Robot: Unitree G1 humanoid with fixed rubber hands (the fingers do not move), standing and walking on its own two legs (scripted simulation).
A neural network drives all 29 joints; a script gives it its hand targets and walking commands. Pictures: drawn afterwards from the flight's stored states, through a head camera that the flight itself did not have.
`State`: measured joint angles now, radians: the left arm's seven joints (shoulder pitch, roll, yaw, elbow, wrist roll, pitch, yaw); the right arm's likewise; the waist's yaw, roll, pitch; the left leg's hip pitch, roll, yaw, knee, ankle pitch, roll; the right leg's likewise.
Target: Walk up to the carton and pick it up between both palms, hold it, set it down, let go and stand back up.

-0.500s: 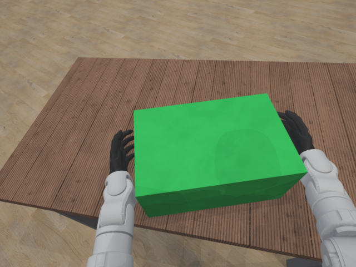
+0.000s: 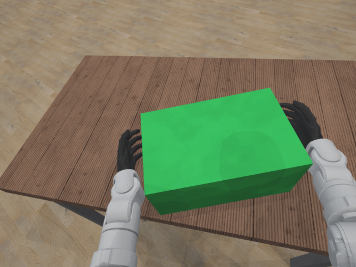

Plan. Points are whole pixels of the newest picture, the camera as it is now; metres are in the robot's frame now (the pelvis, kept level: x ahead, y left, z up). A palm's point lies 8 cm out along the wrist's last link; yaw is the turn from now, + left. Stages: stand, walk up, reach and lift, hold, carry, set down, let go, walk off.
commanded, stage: set down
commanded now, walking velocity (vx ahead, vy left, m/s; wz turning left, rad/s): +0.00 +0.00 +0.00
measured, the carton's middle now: (214, 152) +0.40 +0.02 +0.01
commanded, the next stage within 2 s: none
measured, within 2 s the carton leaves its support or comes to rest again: neither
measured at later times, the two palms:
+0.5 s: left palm (128, 166) +0.32 +0.21 +0.03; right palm (307, 138) +0.45 -0.18 +0.02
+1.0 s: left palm (121, 170) +0.31 +0.22 +0.03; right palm (332, 141) +0.44 -0.22 +0.03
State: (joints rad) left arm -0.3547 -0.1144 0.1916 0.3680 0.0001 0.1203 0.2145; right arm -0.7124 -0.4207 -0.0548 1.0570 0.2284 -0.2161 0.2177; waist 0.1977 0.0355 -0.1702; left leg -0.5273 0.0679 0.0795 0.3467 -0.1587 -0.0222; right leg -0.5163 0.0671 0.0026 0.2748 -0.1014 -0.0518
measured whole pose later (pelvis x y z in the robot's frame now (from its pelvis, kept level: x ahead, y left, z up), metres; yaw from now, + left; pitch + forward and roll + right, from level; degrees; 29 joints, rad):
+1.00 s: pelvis -0.02 +0.00 +0.00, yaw +0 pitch +20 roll -1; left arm -0.41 -0.06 0.18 0.47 -0.07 0.07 0.22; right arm -0.75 -0.59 0.05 1.11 0.35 -0.19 0.23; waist 0.22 0.06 -0.16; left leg -0.59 0.07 0.08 0.40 -0.15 -0.02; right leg -0.58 0.07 0.00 0.33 -0.10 -0.05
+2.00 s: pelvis -0.04 +0.00 -0.01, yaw +0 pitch +18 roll -1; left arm -0.25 0.02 0.17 0.28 -0.13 0.12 0.22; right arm -0.56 -0.71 0.07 1.00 0.47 -0.20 0.34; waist 0.18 0.06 -0.14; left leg -0.60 0.07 0.08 0.44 -0.15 -0.02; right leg -0.59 0.07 0.00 0.38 -0.10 -0.05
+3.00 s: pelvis -0.05 +0.00 -0.01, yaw +0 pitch +15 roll +0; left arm 0.05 0.00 0.09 -0.06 -0.11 0.23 0.23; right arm -0.18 -0.77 0.07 0.65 0.51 -0.18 0.43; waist 0.09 0.05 -0.13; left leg -0.57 0.07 0.08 0.47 -0.15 -0.02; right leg -0.57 0.07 0.00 0.41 -0.10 -0.05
